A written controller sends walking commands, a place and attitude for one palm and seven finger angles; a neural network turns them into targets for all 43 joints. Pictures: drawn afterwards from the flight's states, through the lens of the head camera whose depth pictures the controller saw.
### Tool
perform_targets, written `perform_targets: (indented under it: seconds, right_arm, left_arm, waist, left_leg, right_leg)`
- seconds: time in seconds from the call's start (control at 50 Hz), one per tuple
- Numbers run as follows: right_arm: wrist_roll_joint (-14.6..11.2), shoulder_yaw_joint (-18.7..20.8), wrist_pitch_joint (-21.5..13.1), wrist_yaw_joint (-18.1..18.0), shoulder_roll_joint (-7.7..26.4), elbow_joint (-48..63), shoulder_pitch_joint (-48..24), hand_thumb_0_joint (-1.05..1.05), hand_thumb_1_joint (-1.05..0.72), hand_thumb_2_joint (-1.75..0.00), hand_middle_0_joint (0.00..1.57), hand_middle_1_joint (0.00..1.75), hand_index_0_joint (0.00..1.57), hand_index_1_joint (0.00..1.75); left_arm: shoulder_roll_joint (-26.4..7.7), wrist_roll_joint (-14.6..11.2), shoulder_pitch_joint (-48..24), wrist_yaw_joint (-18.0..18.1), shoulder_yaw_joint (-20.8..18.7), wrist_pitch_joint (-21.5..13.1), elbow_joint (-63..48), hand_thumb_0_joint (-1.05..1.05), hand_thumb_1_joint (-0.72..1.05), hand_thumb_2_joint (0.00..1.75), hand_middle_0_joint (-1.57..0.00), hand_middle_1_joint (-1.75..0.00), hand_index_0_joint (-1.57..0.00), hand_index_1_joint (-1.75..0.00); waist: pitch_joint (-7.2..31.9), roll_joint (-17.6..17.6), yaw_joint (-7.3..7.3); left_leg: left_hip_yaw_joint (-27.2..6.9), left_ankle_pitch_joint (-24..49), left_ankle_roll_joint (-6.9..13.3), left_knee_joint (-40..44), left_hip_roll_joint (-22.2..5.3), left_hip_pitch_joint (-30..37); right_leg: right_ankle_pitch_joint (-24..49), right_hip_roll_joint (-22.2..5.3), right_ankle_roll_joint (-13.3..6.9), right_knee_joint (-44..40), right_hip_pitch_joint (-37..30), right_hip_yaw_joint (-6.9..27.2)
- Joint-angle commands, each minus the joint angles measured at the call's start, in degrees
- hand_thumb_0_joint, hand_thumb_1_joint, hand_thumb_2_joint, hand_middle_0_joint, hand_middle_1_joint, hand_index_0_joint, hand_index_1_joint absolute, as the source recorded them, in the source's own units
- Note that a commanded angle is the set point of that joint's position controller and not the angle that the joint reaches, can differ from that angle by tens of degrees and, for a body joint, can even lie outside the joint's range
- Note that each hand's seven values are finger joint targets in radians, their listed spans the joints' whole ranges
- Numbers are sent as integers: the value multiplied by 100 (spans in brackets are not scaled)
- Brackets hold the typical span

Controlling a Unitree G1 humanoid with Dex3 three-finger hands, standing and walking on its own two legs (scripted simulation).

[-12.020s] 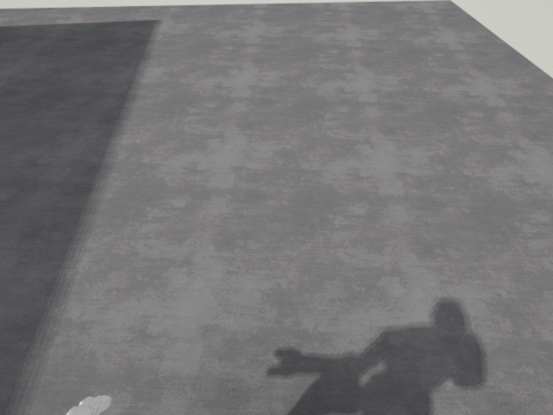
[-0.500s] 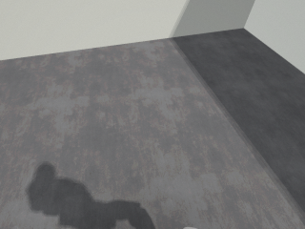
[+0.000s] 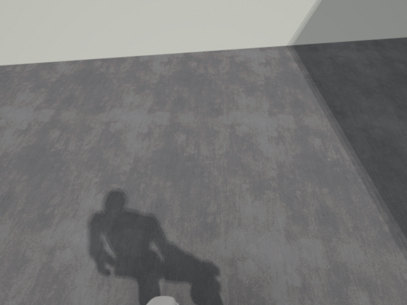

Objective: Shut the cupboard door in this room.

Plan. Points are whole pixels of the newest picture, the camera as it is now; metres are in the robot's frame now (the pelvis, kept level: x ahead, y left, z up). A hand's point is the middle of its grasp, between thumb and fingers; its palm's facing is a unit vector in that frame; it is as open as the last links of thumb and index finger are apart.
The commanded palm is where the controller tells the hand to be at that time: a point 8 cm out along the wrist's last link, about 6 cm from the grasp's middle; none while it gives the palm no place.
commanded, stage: turn or walk to find it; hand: left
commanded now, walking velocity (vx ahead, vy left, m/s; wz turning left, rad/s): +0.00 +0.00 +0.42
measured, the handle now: out of the picture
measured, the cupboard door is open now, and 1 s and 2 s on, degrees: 72 72 72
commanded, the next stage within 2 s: none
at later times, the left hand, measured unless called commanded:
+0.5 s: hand out of the picture +0.03 +0.26 -0.16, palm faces +0.21 -0.94 -0.25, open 7.3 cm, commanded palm none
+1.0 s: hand out of the picture -0.08 +0.19 -0.16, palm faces +0.43 -0.86 -0.27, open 7.3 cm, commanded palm none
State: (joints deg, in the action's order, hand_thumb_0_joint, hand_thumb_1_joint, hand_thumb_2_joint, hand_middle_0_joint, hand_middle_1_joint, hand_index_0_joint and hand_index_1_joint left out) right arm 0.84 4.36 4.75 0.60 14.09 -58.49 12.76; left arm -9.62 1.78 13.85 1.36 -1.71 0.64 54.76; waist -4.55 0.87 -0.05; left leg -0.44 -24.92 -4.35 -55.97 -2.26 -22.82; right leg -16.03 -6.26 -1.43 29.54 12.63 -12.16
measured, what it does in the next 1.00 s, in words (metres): steps on the spot, turning left: left foot, then right foot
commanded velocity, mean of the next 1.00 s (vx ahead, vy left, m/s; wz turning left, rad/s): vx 0.00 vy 0.00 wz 0.42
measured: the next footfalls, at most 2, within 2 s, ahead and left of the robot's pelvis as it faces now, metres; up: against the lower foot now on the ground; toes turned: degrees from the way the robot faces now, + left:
left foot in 0.14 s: +0.01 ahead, +0.15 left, +0.00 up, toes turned +8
right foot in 0.64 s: +0.04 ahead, -0.08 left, +0.00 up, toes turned +12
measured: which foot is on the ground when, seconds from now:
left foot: up 0.00-0.12, down 0.14-0.64, up 0.66-1.00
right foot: down 0.00-0.14, up 0.16-0.62, down 0.64-1.00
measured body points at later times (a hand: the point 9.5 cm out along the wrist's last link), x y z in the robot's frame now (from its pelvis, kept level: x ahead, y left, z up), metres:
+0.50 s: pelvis -0.02 +0.04 +0.00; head +0.00 +0.05 +0.45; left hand +0.02 +0.31 -0.14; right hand +0.10 -0.18 -0.14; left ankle -0.03 +0.14 -0.74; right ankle -0.01 -0.11 -0.69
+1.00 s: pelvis -0.04 +0.00 +0.00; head +0.00 -0.01 +0.45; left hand -0.10 +0.24 -0.14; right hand +0.10 -0.23 -0.16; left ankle -0.14 +0.13 -0.68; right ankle +0.00 -0.09 -0.74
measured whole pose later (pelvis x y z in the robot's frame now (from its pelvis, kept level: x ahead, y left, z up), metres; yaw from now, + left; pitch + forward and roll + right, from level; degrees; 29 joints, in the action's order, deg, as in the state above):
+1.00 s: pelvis -0.04 +0.00 +0.00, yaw +25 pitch -1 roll +2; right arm 0.8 4.4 4.6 0.6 14.3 -58.2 12.2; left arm -9.8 1.8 13.7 1.3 -1.8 0.7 54.8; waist -4.8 0.9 0.1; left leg -0.2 -25.4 -4.3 -54.5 -2.3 -22.3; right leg -16.3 -6.7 -1.4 30.0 12.7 -11.8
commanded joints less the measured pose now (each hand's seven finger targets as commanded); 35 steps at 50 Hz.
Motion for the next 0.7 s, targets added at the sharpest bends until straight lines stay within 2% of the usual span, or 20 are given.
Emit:
perform_targets:
  seconds: [0.0,0.02,0.06,0.08,0.1,0.12,0.14,0.16,0.2,0.26,0.38,0.46,0.52,0.56,0.58,0.6,0.62,0.64,0.66,0.68]
  right_arm:
    - [-45,-34,-252,-1,188,610,-519,0,-90,-90,20,30,20,30]
    - [-52,-41,-271,-9,188,597,-457,0,-90,-90,20,30,20,30]
    - [-54,-39,-319,-18,225,550,-210,0,-90,-90,20,30,20,30]
    - [-40,-14,-369,-12,365,493,-13,0,-90,-90,20,30,20,30]
    - [0,87,-438,-20,828,515,114,0,-90,-90,20,30,20,30]
    - [18,195,-417,-45,1330,509,314,0,-90,-90,20,30,20,30]
    - [24,205,-411,-119,1312,355,568,0,-90,-90,20,30,20,30]
    - [25,168,-399,-172,1211,371,365,0,-90,-90,20,30,20,30]
    - [31,64,-419,-192,933,540,-213,0,-90,-90,20,30,20,30]
    - [-5,40,-464,-174,858,622,-308,0,-90,-90,20,30,20,30]
    - [21,111,-435,-151,861,634,-38,0,-90,-90,20,30,20,30]
    - [58,153,-401,-150,869,633,106,0,-90,-90,20,30,20,30]
    - [69,180,-371,-140,878,680,-8,0,-90,-90,20,30,20,30]
    - [41,189,-357,-123,838,702,-95,0,-90,-90,20,30,20,30]
    - [9,178,-360,-114,734,727,-114,0,-90,-90,20,30,20,30]
    - [-44,141,-371,-79,467,764,-4,0,-90,-90,20,30,20,30]
    - [-39,82,-390,-57,193,921,-19,0,-90,-90,20,30,20,30]
    - [45,165,-280,-92,490,855,-34,0,-90,-90,20,30,20,30]
    - [39,198,-206,-79,503,813,-142,0,-90,-90,20,30,20,30]
    - [48,195,-176,-37,446,665,-43,0,-90,-90,20,30,20,30]
  left_arm:
    - [-1427,10,375,47,-395,-81,-179,0,90,90,-20,-30,-20,-30]
    - [-1439,4,356,40,-397,-70,-150,0,90,90,-20,-30,-20,-30]
    - [-1433,-22,224,32,-398,-43,-110,0,90,90,-20,-30,-20,-30]
    - [-1366,-72,187,24,-396,-12,-130,0,90,90,-20,-30,-20,-30]
    - [-1123,-121,291,-2,-367,29,-243,0,90,90,-20,-30,-20,-30]
    - [-770,-112,109,-34,-237,56,-449,0,90,90,-20,-30,-20,-30]
    - [-841,-58,-382,26,-202,149,-496,0,90,90,-20,-30,-20,-30]
    - [-842,-85,-518,27,-225,171,-480,0,90,90,-20,-30,-20,-30]
    - [-896,-93,-386,-48,-266,145,-287,0,90,90,-20,-30,-20,-30]
    - [-926,-92,-177,-75,-260,139,-187,0,90,90,-20,-30,-20,-30]
    - [-870,-89,-483,-38,-241,154,-396,0,90,90,-20,-30,-20,-30]
    - [-777,-114,-751,-25,-208,109,-576,0,90,90,-20,-30,-20,-30]
    - [-732,-147,-541,-6,-204,67,-569,0,90,90,-20,-30,-20,-30]
    - [-796,-153,-210,4,-218,19,-499,0,90,90,-20,-30,-20,-30]
    - [-869,-145,18,23,-243,-29,-455,0,90,90,-20,-30,-20,-30]
    - [-1220,-84,162,55,-300,-94,-438,0,90,90,-20,-30,-20,-30]
    - [-1614,-24,206,80,-380,-120,-461,0,90,90,-20,-30,-20,-30]
    - [-1575,-97,162,85,-410,-130,-547,0,90,90,-20,-30,-20,-30]
    - [-1436,-98,-123,110,-393,-81,-592,0,90,90,-20,-30,-20,-30]
    - [-1251,-97,-423,95,-337,-84,-651,0,90,90,-20,-30,-20,-30]
  waist:
    - [606,-1259,315]
    - [678,-1259,289]
    - [779,-1228,105]
    - [857,-840,-46]
    - [1028,305,-120]
    - [838,1627,-245]
    - [814,1439,-471]
    - [647,1391,-346]
    - [387,880,-94]
    - [475,627,0]
    - [458,591,-139]
    - [560,710,-230]
    - [690,823,-126]
    - [732,732,50]
    - [848,494,173]
    - [970,-434,209]
    - [830,-1717,252]
    - [761,-1663,294]
    - [397,-1230,159]
    - [194,-782,-9]
  left_leg:
    - [388,-286,109,1123,52,-72]
    - [471,-167,133,1433,99,116]
    - [579,505,189,2456,121,705]
    - [514,1274,265,3275,42,1385]
    - [-618,2302,624,3654,-860,2282]
    - [-1930,4271,1288,3686,-2073,2558]
    - [-1871,4528,1482,3682,-2107,2159]
    - [-1708,4286,1489,3642,-1904,1940]
    - [-1165,4091,1383,3617,-1408,1711]
    - [-904,3944,1279,3694,-1115,1728]
    - [-1404,3361,1426,3772,-1141,1768]
    - [-1769,3648,1487,3556,-1112,1742]
    - [-1895,3774,1411,3379,-980,1408]
    - [-1873,3444,1233,3139,-777,952]
    - [-1777,2930,1028,2871,-581,582]
    - [-1302,1731,672,2188,-119,-257]
    - [-339,-455,297,1028,665,-1122]
    - [-591,-890,298,-10,438,-907]
    - [-621,-666,318,-716,360,-843]
    - [-567,-265,294,-1130,258,-894]
  right_leg:
    - [2623,-1508,-702,-688,-921,1074]
    - [2703,-1485,-658,-577,-905,1025]
    - [2583,-1387,-394,-166,-740,760]
    - [2222,-1246,-116,278,-302,541]
    - [934,-741,272,1214,763,202]
    - [-1942,-152,582,2247,1976,205]
    - [-2060,-121,566,2879,1889,775]
    - [-1804,-123,558,3225,1996,987]
    - [-1067,-95,596,3479,1958,1063]
    - [-668,-16,651,3416,1770,1040]
    - [-752,89,701,2819,1731,1116]
    - [-1023,251,640,1994,1414,1125]
    - [-844,426,551,1131,741,1046]
    - [-121,488,512,169,-4,966]
    - [451,347,486,-656,-626,1032]
    - [549,-510,254,-1173,-1469,1807]
    - [1294,-1864,-412,-1289,-1616,3050]
    - [1188,-2154,-751,-1451,-753,3138]
    - [767,-1968,-820,-1527,-181,2987]
    - [727,-1604,-723,-1448,-33,2443]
